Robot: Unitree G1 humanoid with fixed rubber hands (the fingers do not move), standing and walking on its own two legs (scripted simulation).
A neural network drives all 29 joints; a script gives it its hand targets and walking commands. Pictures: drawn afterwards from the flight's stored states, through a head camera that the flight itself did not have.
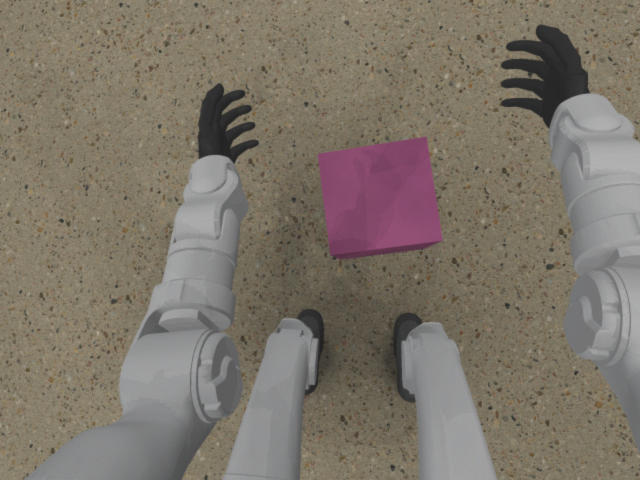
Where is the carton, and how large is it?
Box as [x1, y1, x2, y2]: [318, 137, 442, 259]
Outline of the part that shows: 426,137 318,154 329,248 331,255 340,259 419,249 442,240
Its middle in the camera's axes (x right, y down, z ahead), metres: +0.12 -0.07 +0.85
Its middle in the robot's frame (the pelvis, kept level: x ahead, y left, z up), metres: +0.48 -0.02 -0.51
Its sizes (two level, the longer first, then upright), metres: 0.210 0.200 0.250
